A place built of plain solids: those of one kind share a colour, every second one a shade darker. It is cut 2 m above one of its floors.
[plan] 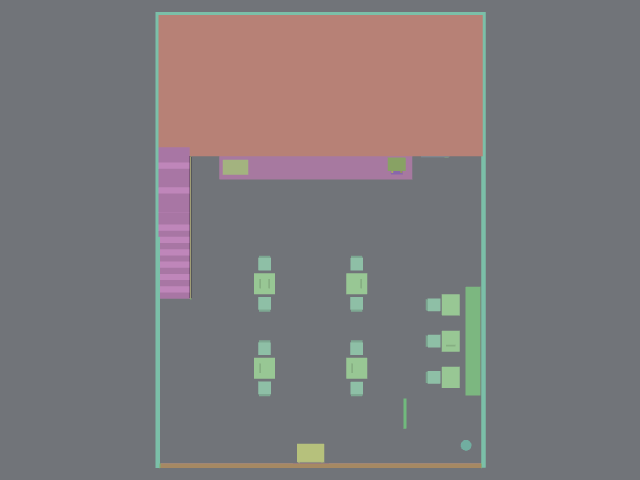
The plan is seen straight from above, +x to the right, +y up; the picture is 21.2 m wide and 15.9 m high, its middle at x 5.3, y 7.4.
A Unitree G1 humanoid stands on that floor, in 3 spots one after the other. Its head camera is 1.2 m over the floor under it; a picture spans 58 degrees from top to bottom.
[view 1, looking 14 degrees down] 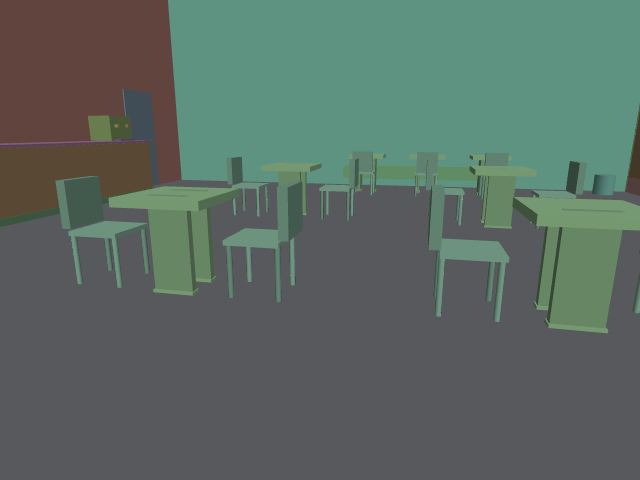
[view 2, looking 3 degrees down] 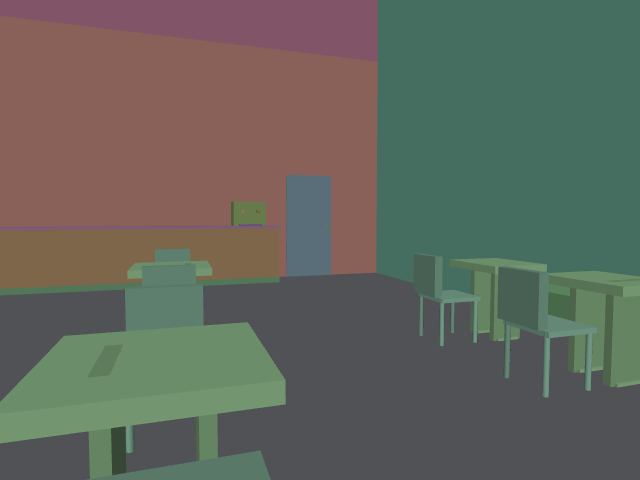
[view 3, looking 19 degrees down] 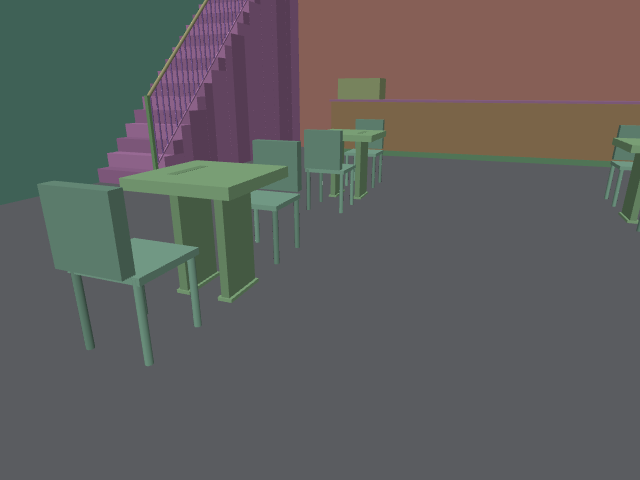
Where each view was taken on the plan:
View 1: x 0.49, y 4.16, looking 13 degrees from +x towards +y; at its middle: ground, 4.96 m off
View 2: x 6.59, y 1.65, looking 72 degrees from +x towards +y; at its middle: service_door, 8.94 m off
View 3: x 4.99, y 1.00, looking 111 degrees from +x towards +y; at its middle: ground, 3.69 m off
